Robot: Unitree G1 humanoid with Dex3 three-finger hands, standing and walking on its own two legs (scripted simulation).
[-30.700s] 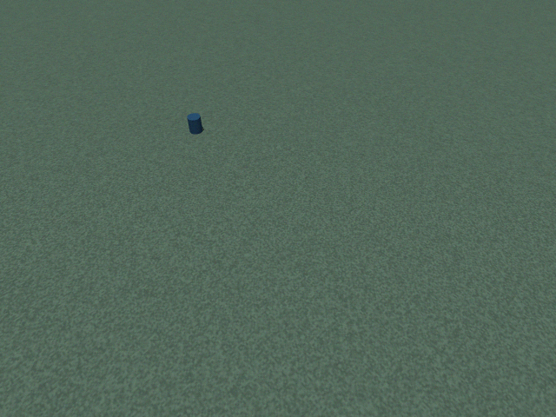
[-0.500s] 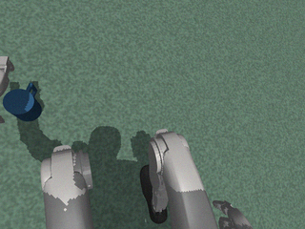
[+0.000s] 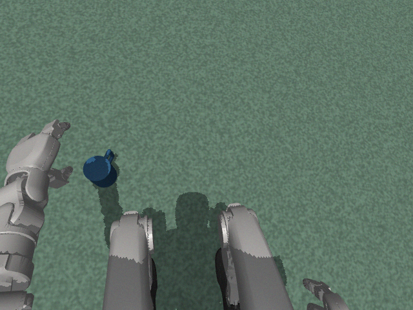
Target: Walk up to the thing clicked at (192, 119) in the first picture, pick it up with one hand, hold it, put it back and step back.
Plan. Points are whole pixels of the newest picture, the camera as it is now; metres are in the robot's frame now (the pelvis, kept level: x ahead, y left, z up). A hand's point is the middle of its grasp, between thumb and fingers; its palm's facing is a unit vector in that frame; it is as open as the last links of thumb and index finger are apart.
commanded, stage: home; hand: left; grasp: from above
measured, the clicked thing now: (103, 167) +0.48 +0.26 -0.41
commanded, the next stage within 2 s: none
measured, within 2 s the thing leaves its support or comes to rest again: neither
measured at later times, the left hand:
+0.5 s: hand (11, 254) +0.25 +0.22 +0.09, palm faces +0.02 -0.93 -0.37, open 7.4 cm
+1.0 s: hand out of the picture +0.21 +0.19 +0.22, palm faces +0.17 -0.96 -0.21, open 7.4 cm
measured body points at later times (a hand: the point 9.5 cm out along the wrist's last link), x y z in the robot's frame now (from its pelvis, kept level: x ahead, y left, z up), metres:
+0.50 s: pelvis +0.03 +0.00 +0.18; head +0.11 +0.03 +0.62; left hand +0.24 +0.27 +0.12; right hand +0.24 -0.21 +0.10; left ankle +0.07 +0.12 -0.42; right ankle +0.08 -0.14 -0.42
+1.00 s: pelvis +0.07 +0.00 +0.26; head +0.08 +0.00 +0.71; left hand +0.20 +0.24 +0.23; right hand +0.26 -0.23 +0.20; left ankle +0.07 +0.12 -0.42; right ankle +0.08 -0.14 -0.42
